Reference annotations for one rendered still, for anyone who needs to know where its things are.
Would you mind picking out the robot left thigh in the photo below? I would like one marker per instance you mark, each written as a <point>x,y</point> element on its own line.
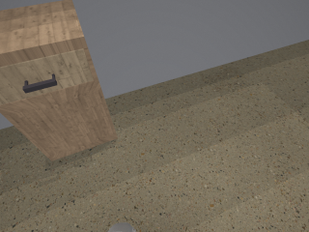
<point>122,227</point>

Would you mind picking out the cabinet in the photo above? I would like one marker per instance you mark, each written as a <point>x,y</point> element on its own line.
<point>65,121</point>

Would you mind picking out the handle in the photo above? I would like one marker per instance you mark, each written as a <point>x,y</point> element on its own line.
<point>39,85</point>

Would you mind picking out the drawer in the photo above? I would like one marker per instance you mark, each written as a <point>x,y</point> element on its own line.
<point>70,68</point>

